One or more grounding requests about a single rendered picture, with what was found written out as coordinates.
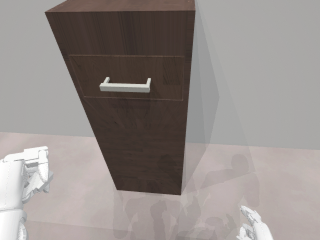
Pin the drawer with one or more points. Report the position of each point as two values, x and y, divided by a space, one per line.
165 71

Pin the robot left forearm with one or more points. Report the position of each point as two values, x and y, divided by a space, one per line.
12 225

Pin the cabinet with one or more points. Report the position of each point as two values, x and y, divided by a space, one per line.
142 140

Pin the robot right hand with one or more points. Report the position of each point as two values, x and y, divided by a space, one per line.
260 230

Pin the handle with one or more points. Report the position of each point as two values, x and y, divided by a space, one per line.
125 87

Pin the robot left hand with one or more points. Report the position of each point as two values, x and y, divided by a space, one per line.
14 171

